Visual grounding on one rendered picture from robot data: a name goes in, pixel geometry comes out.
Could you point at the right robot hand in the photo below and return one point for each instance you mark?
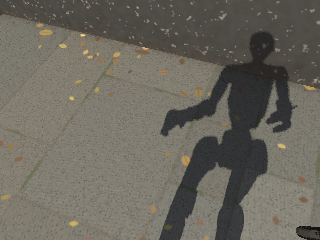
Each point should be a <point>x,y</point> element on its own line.
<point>308,232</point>

